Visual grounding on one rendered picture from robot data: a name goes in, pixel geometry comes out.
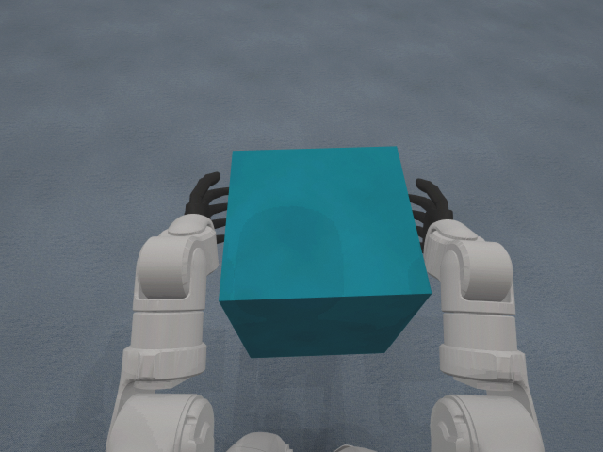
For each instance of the robot right upper arm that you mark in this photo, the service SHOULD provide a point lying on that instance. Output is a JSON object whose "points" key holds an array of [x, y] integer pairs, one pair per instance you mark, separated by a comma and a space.
{"points": [[482, 423]]}

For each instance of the robot left upper arm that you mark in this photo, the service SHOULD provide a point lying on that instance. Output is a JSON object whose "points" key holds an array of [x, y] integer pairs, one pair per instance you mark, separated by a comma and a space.
{"points": [[163, 423]]}

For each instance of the right robot hand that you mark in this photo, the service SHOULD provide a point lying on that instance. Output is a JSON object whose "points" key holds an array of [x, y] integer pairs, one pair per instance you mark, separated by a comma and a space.
{"points": [[436, 207]]}

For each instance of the right robot forearm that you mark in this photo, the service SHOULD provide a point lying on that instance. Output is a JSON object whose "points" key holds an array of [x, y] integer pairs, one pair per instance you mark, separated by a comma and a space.
{"points": [[480, 347]]}

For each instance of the left robot thigh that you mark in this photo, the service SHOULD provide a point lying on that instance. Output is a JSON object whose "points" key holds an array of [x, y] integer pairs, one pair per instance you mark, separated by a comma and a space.
{"points": [[260, 442]]}

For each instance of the carton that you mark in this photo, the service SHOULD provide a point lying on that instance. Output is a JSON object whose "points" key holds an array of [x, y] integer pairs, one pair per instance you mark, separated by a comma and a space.
{"points": [[321, 254]]}

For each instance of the left robot hand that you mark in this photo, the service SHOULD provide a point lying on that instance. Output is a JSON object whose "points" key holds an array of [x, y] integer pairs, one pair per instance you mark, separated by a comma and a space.
{"points": [[200, 197]]}

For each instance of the left robot forearm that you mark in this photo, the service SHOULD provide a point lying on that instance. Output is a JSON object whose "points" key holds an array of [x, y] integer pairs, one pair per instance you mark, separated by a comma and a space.
{"points": [[167, 345]]}

